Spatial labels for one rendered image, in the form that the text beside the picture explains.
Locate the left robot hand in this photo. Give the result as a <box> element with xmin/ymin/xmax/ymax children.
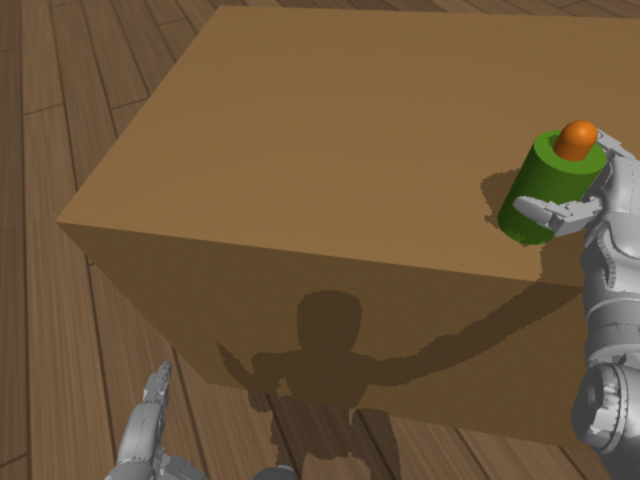
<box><xmin>116</xmin><ymin>360</ymin><xmax>211</xmax><ymax>480</ymax></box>

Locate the bottle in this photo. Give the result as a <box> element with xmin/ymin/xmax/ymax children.
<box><xmin>497</xmin><ymin>120</ymin><xmax>607</xmax><ymax>245</ymax></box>

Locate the right robot hand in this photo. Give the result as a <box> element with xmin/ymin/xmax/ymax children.
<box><xmin>513</xmin><ymin>128</ymin><xmax>640</xmax><ymax>237</ymax></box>

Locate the right robot arm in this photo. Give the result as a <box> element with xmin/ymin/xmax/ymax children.
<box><xmin>571</xmin><ymin>212</ymin><xmax>640</xmax><ymax>480</ymax></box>

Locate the left robot arm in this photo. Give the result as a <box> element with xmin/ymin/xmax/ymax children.
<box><xmin>104</xmin><ymin>462</ymin><xmax>156</xmax><ymax>480</ymax></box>

